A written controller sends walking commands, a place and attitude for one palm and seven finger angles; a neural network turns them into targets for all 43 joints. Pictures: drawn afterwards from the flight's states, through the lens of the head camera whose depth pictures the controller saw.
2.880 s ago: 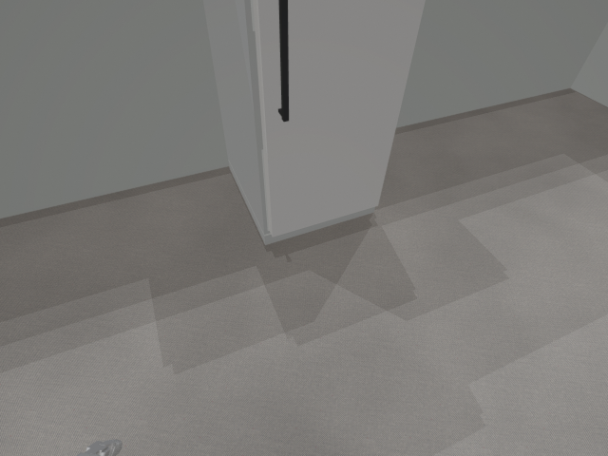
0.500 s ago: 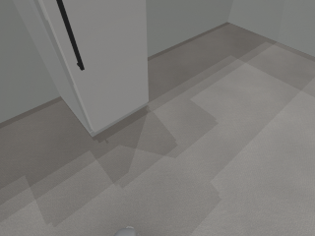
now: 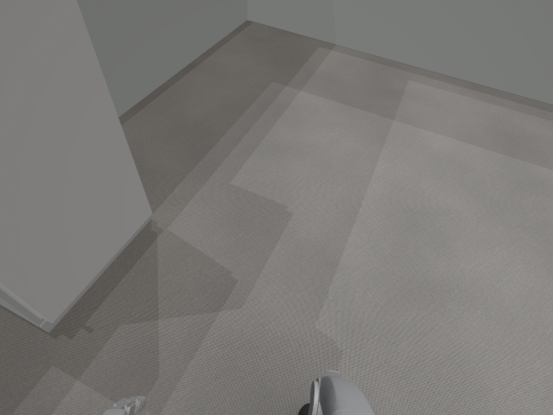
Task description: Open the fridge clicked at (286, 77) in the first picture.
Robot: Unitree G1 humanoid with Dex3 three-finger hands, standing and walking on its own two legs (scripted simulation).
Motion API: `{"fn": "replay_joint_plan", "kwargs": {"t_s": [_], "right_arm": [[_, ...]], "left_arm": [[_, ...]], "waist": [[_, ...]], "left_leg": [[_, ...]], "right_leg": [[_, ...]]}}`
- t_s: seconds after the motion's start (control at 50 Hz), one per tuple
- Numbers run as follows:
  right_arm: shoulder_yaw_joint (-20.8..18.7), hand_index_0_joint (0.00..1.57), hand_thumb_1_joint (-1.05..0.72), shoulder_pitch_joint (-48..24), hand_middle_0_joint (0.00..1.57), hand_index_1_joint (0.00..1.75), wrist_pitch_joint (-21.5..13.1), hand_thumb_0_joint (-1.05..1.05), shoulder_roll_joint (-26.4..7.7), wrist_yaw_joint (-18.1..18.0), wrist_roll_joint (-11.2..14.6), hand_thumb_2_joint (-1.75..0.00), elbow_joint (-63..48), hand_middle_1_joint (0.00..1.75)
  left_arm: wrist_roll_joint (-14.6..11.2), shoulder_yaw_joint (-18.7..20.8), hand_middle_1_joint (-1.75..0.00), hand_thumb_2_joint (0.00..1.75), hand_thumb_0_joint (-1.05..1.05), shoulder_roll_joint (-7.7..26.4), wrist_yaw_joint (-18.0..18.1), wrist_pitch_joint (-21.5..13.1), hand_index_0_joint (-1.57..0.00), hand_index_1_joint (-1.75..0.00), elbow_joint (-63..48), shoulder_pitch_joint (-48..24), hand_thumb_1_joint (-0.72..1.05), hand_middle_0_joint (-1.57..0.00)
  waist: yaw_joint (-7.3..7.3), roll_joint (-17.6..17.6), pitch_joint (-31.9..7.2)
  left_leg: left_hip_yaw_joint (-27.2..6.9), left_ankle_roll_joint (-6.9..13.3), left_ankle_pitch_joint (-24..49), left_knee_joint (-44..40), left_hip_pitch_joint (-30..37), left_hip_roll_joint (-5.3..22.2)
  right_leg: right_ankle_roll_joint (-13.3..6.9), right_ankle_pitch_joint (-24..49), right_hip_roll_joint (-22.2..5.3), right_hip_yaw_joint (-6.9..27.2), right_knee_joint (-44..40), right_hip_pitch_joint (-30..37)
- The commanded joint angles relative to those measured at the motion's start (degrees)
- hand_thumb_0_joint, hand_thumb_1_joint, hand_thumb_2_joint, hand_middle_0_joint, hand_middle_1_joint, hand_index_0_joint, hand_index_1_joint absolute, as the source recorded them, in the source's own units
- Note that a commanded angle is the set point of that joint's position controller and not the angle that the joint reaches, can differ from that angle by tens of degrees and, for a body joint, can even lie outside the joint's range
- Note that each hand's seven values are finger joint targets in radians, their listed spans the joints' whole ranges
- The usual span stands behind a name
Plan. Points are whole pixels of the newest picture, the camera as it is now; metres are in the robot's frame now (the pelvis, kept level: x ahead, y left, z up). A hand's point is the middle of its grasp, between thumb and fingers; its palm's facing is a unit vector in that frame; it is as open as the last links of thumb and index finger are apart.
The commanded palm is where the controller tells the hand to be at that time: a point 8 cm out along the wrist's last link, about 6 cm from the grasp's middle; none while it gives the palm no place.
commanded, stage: walk to a spot facing it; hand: left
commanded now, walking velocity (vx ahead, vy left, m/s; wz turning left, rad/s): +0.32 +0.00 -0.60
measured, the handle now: out of the picture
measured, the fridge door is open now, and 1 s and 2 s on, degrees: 0 0 0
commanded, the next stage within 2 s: turn to face it in 1.06 s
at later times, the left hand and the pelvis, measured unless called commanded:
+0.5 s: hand (182, 332) +0.28 +0.17 -0.16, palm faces -0.16 -0.96 -0.24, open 7.3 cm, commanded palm none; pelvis +0.22 -0.02 +0.00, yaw -15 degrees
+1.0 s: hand (222, 220) +0.54 +0.13 -0.16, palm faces -0.47 -0.86 -0.21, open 7.4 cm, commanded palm none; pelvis +0.35 +0.00 +0.00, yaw -33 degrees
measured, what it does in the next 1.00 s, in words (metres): walks ahead, turning right: right foot, then left foot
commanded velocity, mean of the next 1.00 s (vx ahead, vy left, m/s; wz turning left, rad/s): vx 0.17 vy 0.00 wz -0.54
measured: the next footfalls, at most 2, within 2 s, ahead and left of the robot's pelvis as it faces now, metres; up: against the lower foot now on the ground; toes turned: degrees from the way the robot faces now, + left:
right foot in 0.16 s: +0.21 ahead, -0.09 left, +0.00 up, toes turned -13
left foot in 0.64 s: +0.44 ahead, +0.09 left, +0.00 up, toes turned -12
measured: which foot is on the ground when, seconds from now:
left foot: down 0.00-0.16, up 0.18-0.62, down 0.64-1.00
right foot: up 0.00-0.14, down 0.16-0.66, up 0.68-1.00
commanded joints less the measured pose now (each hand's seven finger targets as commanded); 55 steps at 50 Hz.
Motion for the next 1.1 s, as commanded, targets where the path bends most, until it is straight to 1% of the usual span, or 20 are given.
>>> {"fn": "replay_joint_plan", "kwargs": {"t_s": [0.0, 0.06, 0.1, 0.12, 0.14, 0.16, 0.22, 0.28, 0.52, 0.58, 0.6, 0.62, 0.64, 0.66, 0.72, 0.78, 0.88, 1.02, 1.06, 1.08], "right_arm": [[-1.6, 0.20, -0.90, 5.0, 0.20, 0.30, -0.4, 0.00, -8.1, -0.4, -0.3, -0.90, -1.2, 0.30], [-2.3, 0.20, -0.90, 1.6, 0.20, 0.30, -0.1, 0.00, -11.0, -0.3, 0.1, -0.90, -2.1, 0.30], [-2.4, 0.20, -0.90, -1.7, 0.20, 0.30, 0.2, 0.00, -11.6, 0.5, 0.8, -0.90, -4.1, 0.30], [-1.6, 0.20, -0.90, 0.0, 0.20, 0.30, 0.3, 0.00, -7.2, 1.0, 1.7, -0.90, -5.9, 0.30], [-1.7, 0.20, -0.90, -3.0, 0.20, 0.30, 0.1, 0.00, -6.2, 0.7, 1.6, -0.90, -7.7, 0.30], [-2.3, 0.20, -0.90, -5.9, 0.20, 0.30, 0.3, 0.00, -7.0, 0.6, 1.2, -0.90, -8.4, 0.30], [-2.1, 0.20, -0.90, -6.9, 0.20, 0.30, 1.7, 0.00, -6.0, 1.0, 0.1, -0.90, -6.9, 0.30], [-2.1, 0.20, -0.90, -4.2, 0.20, 0.30, 3.2, 0.00, -4.1, 1.1, -0.3, -0.90, -6.3, 0.30], [-1.6, 0.20, -0.90, -25.2, 0.20, 0.30, 1.3, 0.00, -4.4, 2.4, 0.0, -0.90, -14.2, 0.30], [-2.1, 0.20, -0.90, -20.3, 0.20, 0.30, 0.9, 0.00, -6.7, 1.5, 0.2, -0.90, -12.9, 0.30], [-2.7, 0.20, -0.90, -13.0, 0.20, 0.30, 0.7, 0.00, -9.2, 0.8, 0.1, -0.90, -10.7, 0.30], [-4.2, 0.20, -0.90, -5.8, 0.20, 0.30, 0.3, 0.00, -15.7, 0.2, -0.7, -0.90, -9.2, 0.30], [-4.2, 0.20, -0.90, -1.4, 0.20, 0.30, 0.9, 0.00, -18.1, 0.3, -0.2, -0.90, -8.2, 0.30], [-3.2, 0.20, -0.90, -3.6, 0.20, 0.30, 1.6, 0.00, -15.4, 0.5, 0.2, -0.90, -9.0, 0.30], [-1.4, 0.20, -0.90, -14.3, 0.20, 0.30, 1.3, 0.00, -8.8, 0.2, 0.0, -0.90, -11.2, 0.30], [-1.5, 0.20, -0.90, -15.7, 0.20, 0.30, 1.5, 0.00, -8.1, 0.0, 0.1, -0.90, -10.6, 0.30], [-3.0, 0.20, -0.90, -14.4, 0.20, 0.30, 2.4, 0.00, -8.9, 0.1, -0.1, -0.90, -10.2, 0.30], [-4.6, 0.20, -0.90, -11.0, 0.20, 0.30, 3.6, 0.00, -12.5, 0.9, -0.7, -0.90, -9.3, 0.30], [-4.8, 0.20, -0.90, -10.7, 0.20, 0.30, 4.0, 0.00, -13.0, 1.1, -0.5, -0.90, -9.4, 0.30], [-4.6, 0.20, -0.90, -9.5, 0.20, 0.30, 4.1, 0.00, -12.2, 1.6, -0.1, -0.90, -10.0, 0.30]], "left_arm": [[-0.3, -1.5, -0.30, 0.90, 0.00, -1.0, -0.4, -2.1, -0.20, -0.30, -5.5, -7.2, 0.90, -0.20], [-0.1, -0.5, -0.30, 0.90, 0.00, 1.3, 0.1, -2.7, -0.20, -0.30, -3.1, 2.1, 0.90, -0.20], [0.1, 1.0, -0.30, 0.90, 0.00, 6.6, 0.8, -3.8, -0.20, -0.30, 0.8, 16.0, 0.90, -0.20], [-0.2, 1.9, -0.30, 0.90, 0.00, 12.2, 1.3, -4.4, -0.20, -0.30, 1.4, 19.7, 0.90, -0.20], [-1.8, 2.5, -0.30, 0.90, 0.00, 15.5, 2.0, -4.1, -0.20, -0.30, 1.6, 20.0, 0.90, -0.20], [-2.2, 2.6, -0.30, 0.90, 0.00, 14.6, 2.6, -3.7, -0.20, -0.30, 0.7, 16.8, 0.90, -0.20], [-1.8, 0.3, -0.30, 0.90, 0.00, 7.6, 3.2, -5.0, -0.20, -0.30, -1.3, 6.9, 0.90, -0.20], [-0.8, -0.1, -0.30, 0.90, 0.00, 6.5, 3.1, -6.0, -0.20, -0.30, -0.5, 6.2, 0.90, -0.20], [-0.6, 0.3, -0.30, 0.90, 0.00, 6.8, 3.3, -6.1, -0.20, -0.30, 1.4, 16.1, 0.90, -0.20], [-1.0, 0.7, -0.30, 0.90, 0.00, 7.4, 3.4, -5.5, -0.20, -0.30, 0.8, 14.0, 0.90, -0.20], [-1.4, 0.8, -0.30, 0.90, 0.00, 6.8, 3.4, -5.4, -0.20, -0.30, 0.3, 12.7, 0.90, -0.20], [-2.3, 0.6, -0.30, 0.90, 0.00, 3.8, 3.1, -5.3, -0.20, -0.30, -0.5, 14.1, 0.90, -0.20], [-2.3, 0.0, -0.30, 0.90, 0.00, 2.8, 2.9, -5.8, -0.20, -0.30, -0.8, 14.8, 0.90, -0.20], [-1.6, 0.6, -0.30, 0.90, 0.00, 5.0, 3.1, -5.1, -0.20, -0.30, -0.5, 14.3, 0.90, -0.20], [-0.6, 1.0, -0.30, 0.90, 0.00, 3.2, 1.8, -2.9, -0.20, -0.30, -0.3, 11.6, 0.90, -0.20], [-0.8, 0.9, -0.30, 0.90, 0.00, 1.0, 1.3, -0.7, -0.20, -0.30, -0.4, 13.1, 0.90, -0.20], [-0.6, 1.1, -0.30, 0.90, 0.00, -0.1, 1.0, 0.9, -0.20, -0.30, -3.2, 7.8, 0.90, -0.20], [-0.4, 0.5, -0.30, 0.90, 0.00, 0.6, 1.1, -0.3, -0.20, -0.30, -6.4, 1.1, 0.90, -0.20], [-0.4, 0.6, -0.30, 0.90, 0.00, 2.3, 1.4, -1.2, -0.20, -0.30, -5.9, 4.0, 0.90, -0.20], [-0.2, 1.2, -0.30, 0.90, 0.00, 5.7, 1.8, -2.1, -0.20, -0.30, -4.9, 8.6, 0.90, -0.20]], "waist": [[-0.93, 7.8, 4.1], [4.12, 11.9, -2.3], [10.96, 8.5, -10.9], [10.94, -4.0, -17.0], [9.84, -6.2, -19.2], [8.38, 0.4, -11.8], [2.09, 4.0, -2.0], [-1.09, 2.8, -0.6], [5.49, -5.7, -3.6], [2.29, -5.0, -5.7], [-1.14, -2.8, -9.3], [-3.43, 10.5, -16.3], [-3.67, 17.4, -19.1], [-2.79, 9.8, -14.6], [1.53, 11.1, -2.8], [3.46, 13.3, -2.1], [2.26, 12.9, -0.8], [-0.24, 12.8, -3.2], [1.77, 11.0, -5.7], [4.27, 3.8, -9.4]], "left_leg": [[-3.5, 3.1, 56.9, -0.3, 3.3, 15.2], [-0.1, 2.1, 72.4, 13.3, 3.9, 15.8], [0.2, -0.1, 56.3, 36.3, -9.8, 14.8], [-1.8, -3.0, 2.6, 55.0, -30.0, 6.0], [-10.1, -3.4, -12.5, 68.2, -40.4, 1.4], [-16.4, -2.2, -6.3, 68.4, -43.0, 4.6], [-18.6, -3.2, 3.8, 58.6, -36.2, 8.8], [-17.5, -4.1, 5.1, 50.7, -32.4, 8.2], [-14.4, -4.6, 6.9, 21.3, -34.9, 1.9], [-13.1, -3.7, 10.5, 9.7, -20.5, -0.4], [-15.2, -2.7, 17.4, 4.8, -6.0, 2.5], [-30.4, 2.4, 30.3, 5.3, 10.3, 18.2], [-39.2, 8.3, 46.4, 4.8, 13.8, 30.2], [-34.2, 9.9, 45.9, 4.2, 6.0, 29.4], [-21.7, 4.9, 35.0, -0.9, -12.6, 21.6], [-12.9, 4.4, 31.7, -1.8, -16.7, 18.2], [-8.4, 5.1, 21.3, -3.5, -16.0, 18.5], [-5.7, 4.3, 27.7, 4.1, -9.9, 20.7], [-3.3, 1.3, 30.5, 12.9, -10.0, 19.5], [-1.5, -1.8, 27.3, 24.6, -16.5, 17.5]], "right_leg": [[-2.9, -4.9, 3.9, -5.8, -11.8, 0.4], [-5.9, -7.4, 7.6, -7.2, -15.6, 12.8], [-8.7, -1.8, 5.1, -3.2, -23.4, 38.4], [-15.9, 3.5, -11.7, 22.8, -26.1, 54.6], [-20.8, 8.3, -19.5, 40.9, -32.8, 56.8], [-20.7, 2.1, -19.7, 35.5, -35.9, 49.9], [-10.5, 0.4, -12.7, 23.3, -40.2, 25.9], [-12.1, 1.9, -8.4, 16.5, -41.3, 17.1], [-10.5, 22.8, -5.3, 19.8, -32.2, 34.2], [-8.1, 26.9, -3.5, 19.7, -24.6, 30.5], [-5.6, 22.1, -1.2, 18.0, -16.2, 22.7], [-1.9, -0.4, 6.1, 11.2, -1.7, 9.4], [0.0, -29.6, 7.2, 6.8, 14.9, 2.0], [0.2, -28.4, 3.6, 8.4, 20.3, 2.8], [2.2, -19.6, -0.2, 6.0, 21.1, 4.0], [2.7, -14.8, -0.7, 3.9, 17.6, 6.4], [3.7, -11.0, -2.3, 1.6, 6.0, 5.9], [2.3, -13.1, 0.3, -1.7, -11.9, 12.3], [0.9, -8.7, 2.0, -2.7, -20.9, 20.1], [-1.0, 0.8, -0.6, 1.5, -27.9, 31.6]]}}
